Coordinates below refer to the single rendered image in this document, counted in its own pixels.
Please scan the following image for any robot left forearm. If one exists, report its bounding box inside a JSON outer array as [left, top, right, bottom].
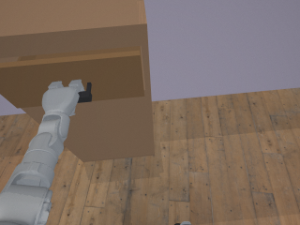
[[0, 112, 70, 202]]

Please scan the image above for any drawer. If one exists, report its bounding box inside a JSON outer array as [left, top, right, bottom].
[[0, 46, 144, 109]]

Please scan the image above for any handle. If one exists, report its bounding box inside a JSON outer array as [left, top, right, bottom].
[[77, 82, 92, 103]]

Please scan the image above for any robot left hand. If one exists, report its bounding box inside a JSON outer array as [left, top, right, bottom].
[[41, 79, 85, 117]]

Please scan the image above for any left robot upper arm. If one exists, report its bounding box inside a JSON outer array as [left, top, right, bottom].
[[0, 184, 53, 225]]

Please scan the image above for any cabinet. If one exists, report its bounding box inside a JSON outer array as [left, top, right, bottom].
[[0, 0, 155, 162]]

